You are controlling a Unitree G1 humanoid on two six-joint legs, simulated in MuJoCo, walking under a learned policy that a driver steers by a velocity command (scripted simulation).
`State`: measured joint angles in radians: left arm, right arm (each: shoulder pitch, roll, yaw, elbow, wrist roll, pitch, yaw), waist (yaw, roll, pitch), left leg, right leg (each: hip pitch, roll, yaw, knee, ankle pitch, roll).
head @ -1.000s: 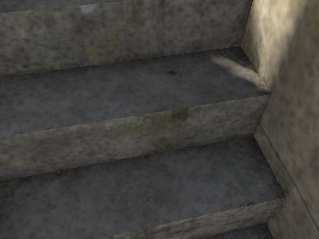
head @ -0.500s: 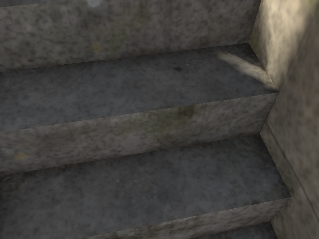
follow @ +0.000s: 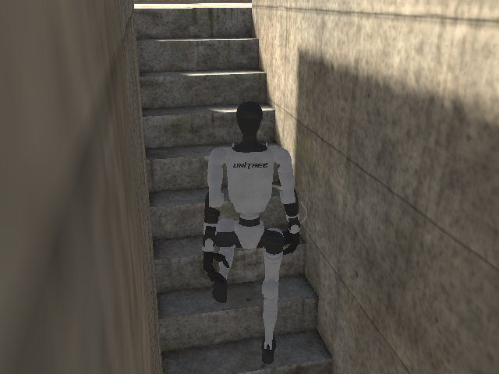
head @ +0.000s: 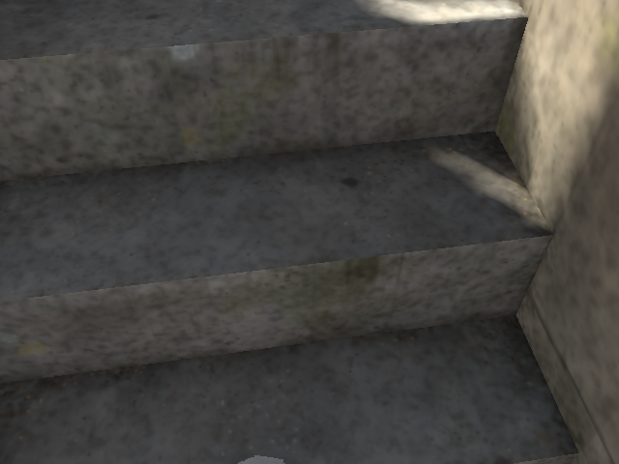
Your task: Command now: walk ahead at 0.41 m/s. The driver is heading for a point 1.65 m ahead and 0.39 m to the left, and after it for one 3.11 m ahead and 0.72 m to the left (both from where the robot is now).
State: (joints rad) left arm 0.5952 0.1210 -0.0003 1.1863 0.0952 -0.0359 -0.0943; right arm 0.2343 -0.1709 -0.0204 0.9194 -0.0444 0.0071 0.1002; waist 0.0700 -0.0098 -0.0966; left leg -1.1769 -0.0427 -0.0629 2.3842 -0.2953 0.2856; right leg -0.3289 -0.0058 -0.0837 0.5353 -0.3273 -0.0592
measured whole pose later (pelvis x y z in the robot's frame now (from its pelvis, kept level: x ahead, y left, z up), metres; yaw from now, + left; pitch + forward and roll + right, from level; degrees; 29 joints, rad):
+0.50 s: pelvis +0.19 +0.01 +0.18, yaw +4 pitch +9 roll +1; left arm -0.01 0.20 -0.02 0.86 0.06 -0.05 -0.05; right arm 0.63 -0.12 0.03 1.20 -0.02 -0.08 0.07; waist -0.11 -0.01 -0.17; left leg -0.44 -0.14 -0.17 0.73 -0.44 0.06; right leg -1.31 -0.03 0.06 2.03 -0.29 -0.14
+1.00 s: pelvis +0.37 -0.04 +0.40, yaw +22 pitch +7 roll -3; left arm 0.34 0.17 0.01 1.04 0.11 -0.08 -0.02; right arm 0.05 -0.21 0.00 0.86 0.01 0.03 0.10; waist 0.05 0.06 -0.14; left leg -1.35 0.09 -0.05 2.07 -0.09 0.12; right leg -0.39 -0.06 -0.30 0.52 -0.24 -0.04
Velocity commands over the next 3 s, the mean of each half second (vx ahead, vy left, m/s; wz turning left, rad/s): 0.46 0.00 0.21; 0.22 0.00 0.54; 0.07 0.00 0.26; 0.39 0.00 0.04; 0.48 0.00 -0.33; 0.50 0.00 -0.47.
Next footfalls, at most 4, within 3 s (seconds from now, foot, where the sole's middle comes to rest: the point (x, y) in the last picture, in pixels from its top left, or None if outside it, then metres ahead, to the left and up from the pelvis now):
0.18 left None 0.17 0.11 -0.57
0.64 right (438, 403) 0.47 -0.13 -0.36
1.24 left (233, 411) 0.43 0.18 -0.36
1.58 right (420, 388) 0.49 -0.10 -0.36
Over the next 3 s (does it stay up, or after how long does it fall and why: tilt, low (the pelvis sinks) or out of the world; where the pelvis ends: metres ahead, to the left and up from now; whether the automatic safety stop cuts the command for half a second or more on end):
stays up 0.97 0.28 0.90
